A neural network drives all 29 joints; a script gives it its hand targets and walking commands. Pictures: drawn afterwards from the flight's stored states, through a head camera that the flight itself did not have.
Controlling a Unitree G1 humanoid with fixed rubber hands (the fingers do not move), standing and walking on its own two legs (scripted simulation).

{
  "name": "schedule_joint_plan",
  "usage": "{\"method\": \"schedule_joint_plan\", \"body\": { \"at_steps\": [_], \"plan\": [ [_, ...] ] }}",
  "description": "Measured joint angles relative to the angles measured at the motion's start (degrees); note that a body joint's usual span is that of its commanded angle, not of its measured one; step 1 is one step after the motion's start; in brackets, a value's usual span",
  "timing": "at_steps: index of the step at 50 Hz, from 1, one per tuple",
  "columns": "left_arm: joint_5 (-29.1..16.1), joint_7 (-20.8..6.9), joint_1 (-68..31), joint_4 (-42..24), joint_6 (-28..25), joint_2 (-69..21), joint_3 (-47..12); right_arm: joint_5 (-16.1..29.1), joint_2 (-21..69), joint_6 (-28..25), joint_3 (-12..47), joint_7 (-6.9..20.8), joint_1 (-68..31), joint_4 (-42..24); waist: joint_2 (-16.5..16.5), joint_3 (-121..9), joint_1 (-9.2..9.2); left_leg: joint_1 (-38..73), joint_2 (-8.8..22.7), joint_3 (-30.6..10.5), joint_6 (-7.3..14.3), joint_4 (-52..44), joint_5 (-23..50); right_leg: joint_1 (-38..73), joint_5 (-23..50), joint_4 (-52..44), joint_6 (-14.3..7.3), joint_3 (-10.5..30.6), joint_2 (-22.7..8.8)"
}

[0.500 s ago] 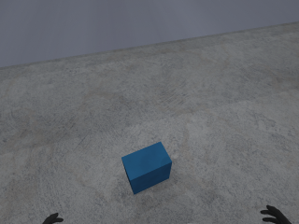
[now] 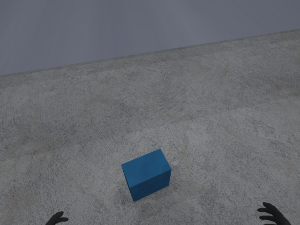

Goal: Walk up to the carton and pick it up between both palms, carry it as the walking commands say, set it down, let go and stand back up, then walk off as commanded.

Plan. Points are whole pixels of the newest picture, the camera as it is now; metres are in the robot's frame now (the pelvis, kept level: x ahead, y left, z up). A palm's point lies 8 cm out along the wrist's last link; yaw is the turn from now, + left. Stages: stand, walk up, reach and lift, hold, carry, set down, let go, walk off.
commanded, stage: walk up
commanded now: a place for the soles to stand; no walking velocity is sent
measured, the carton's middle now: (146, 175) +0.51 +0.07 -0.64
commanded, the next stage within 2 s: none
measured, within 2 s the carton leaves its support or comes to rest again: neither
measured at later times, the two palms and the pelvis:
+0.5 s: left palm (52, 223) +0.15 +0.30 -0.09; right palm out of the picture +0.07 -0.43 -0.06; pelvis +0.03 -0.06 -0.01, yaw +6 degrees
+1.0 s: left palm (86, 222) +0.16 +0.22 -0.13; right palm (285, 154) +0.36 -0.41 -0.08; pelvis +0.17 -0.12 -0.02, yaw +19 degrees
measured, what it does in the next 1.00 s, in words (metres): walks ahead, turning left: right foot, then left foot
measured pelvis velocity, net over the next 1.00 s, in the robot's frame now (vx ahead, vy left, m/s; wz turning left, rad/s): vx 0.17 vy -0.12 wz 0.33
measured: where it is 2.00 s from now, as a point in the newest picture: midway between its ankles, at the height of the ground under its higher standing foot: outside the picture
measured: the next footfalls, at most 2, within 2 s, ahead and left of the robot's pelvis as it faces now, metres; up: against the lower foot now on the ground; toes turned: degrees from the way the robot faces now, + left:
right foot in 0.50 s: +0.16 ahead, -0.21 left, +0.00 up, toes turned +5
left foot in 0.72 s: +0.15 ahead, +0.01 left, +0.00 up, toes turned +27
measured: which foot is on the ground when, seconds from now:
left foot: down 0.00-0.50, up 0.52-0.70, down 0.72-1.00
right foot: down 0.00-0.24, up 0.26-0.48, down 0.50-0.72, up 0.74-0.92, down 0.94-1.00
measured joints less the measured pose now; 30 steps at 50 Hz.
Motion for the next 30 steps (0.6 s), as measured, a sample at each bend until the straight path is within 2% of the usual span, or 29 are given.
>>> {"method": "schedule_joint_plan", "body": {
  "at_steps": [10, 14, 17, 20, 22, 24, 25, 26, 28, 30],
  "plan": [
    [0.3, -0.22, -0.25, 3.58, -0.04, -0.58, -0.03, 0.06, 0.69, 0.43, -0.27, 0.31, -0.47, 3.14, -0.12, -0.13, 0.06, 2.0, -0.12, -0.03, -0.04, -5.0, 3.0, 2.13, 3.09, -5.21, 0.0, -0.08, 0.11],
    [2.61, -3.23, -0.36, -1.84, 1.58, 1.09, 2.91, -0.05, 0.19, -1.33, -2.8, -0.25, 5.71, 1.75, -1.13, -0.84, -0.42, -0.4, -0.61, -2.89, 0.94, -1.64, -0.83, -2.18, -12.76, 5.8, -1.87, -0.53, 0.3],
    [3.37, -4.58, -0.8, -5.84, 2.31, 4.15, 4.42, -0.28, -1.02, -2.23, -4.33, -1.05, 10.8, 1.58, -2.6, 0.09, -1.26, -0.65, -0.51, -5.07, 0.07, -1.85, 1.7, -7.04, -12.26, 17.05, -2.56, 1.1, 0.21],
    [3.2, -5.18, -0.14, -8.74, 2.64, 6.4, 5.62, -0.42, -2.82, -2.61, -5.42, -1.63, 13.92, 0.77, -3.8, 1.42, -1.97, -0.65, -0.08, -6.16, -1.81, -0.66, 0.6, -10.1, -12.36, 18.95, -2.3, 2.6, -1.39],
    [2.72, -5.74, 0.48, -10.05, 3.07, 6.95, 6.36, -0.53, -4.09, -2.45, -5.89, -1.63, 15.34, -0.42, -3.96, 1.75, -2.49, -1.0, 0.63, -6.78, -2.24, 0.8, -0.92, -10.97, -14.8, 17.15, -1.98, 3.1, -2.01],
    [2.52, -6.12, 0.95, -11.14, 3.27, 6.63, 6.81, -0.65, -5.39, -2.03, -6.3, -1.68, 16.63, -1.66, -3.13, 1.48, -2.8, -2.09, 1.91, -7.95, -2.37, 3.6, -3.15, -9.88, -14.59, 12.79, -2.72, 2.26, -1.92],
    [2.64, -6.12, 1.39, -11.8, 3.01, 6.56, 6.91, -0.87, -6.0, -1.75, -6.36, -1.8, 17.23, -2.18, -2.71, 1.02, -2.67, -3.51, 2.55, -8.53, -1.33, 6.72, -5.37, -8.41, -14.01, 9.58, -3.34, 1.61, -1.66],
    [3.07, -5.85, 1.83, -12.42, 2.54, 6.36, 7.11, -0.91, -6.4, -1.46, -6.32, -2.08, 17.29, -2.46, -2.37, 0.79, -2.18, -5.94, 2.54, -9.34, 0.06, 12.48, -9.64, -8.39, -9.73, 8.57, -2.39, 0.93, -1.44],
    [3.45, -5.17, 2.46, -13.06, 2.2, 5.29, 7.15, -0.67, -6.08, -1.08, -5.94, -2.89, 16.77, -3.24, -1.91, 1.27, -1.67, -11.45, 0.99, -9.84, 0.76, 26.16, -14.31, -8.02, -2.8, 9.33, -0.1, -1.01, -1.67],
    [3.06, -4.78, 3.33, -13.93, 2.42, 3.93, 6.65, -0.4, -5.31, -1.53, -5.39, -2.88, 16.49, -4.28, -1.26, 2.16, -1.37, -14.56, 0.05, -7.66, 0.78, 32.95, -14.01, -4.71, -5.12, 7.88, 0.28, -3.03, -1.84]
  ]
}}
